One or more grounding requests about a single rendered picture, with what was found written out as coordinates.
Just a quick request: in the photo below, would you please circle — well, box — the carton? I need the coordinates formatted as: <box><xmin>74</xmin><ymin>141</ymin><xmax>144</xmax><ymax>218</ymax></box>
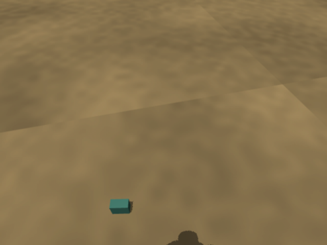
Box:
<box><xmin>109</xmin><ymin>199</ymin><xmax>131</xmax><ymax>214</ymax></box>

